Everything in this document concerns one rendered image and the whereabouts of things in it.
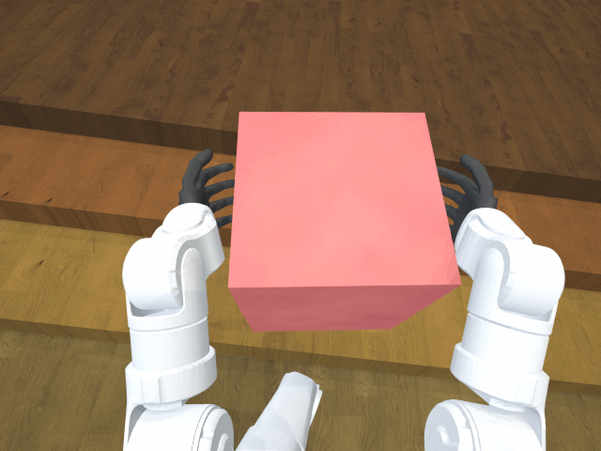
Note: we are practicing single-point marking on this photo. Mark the robot right hand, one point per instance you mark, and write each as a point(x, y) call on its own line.
point(478, 194)

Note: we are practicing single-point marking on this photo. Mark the robot left hand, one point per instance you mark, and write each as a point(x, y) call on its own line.
point(194, 181)

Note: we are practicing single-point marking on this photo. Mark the left robot thigh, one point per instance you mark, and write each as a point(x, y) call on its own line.
point(285, 422)

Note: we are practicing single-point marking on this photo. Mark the carton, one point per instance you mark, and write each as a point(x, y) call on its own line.
point(339, 221)

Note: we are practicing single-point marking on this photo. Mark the robot right forearm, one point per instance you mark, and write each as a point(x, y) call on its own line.
point(513, 302)

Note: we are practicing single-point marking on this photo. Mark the right robot upper arm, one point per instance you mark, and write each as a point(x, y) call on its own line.
point(457, 425)

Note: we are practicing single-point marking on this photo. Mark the left robot upper arm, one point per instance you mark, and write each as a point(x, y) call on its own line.
point(192, 427)

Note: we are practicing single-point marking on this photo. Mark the robot left forearm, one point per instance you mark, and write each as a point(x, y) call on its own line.
point(164, 278)

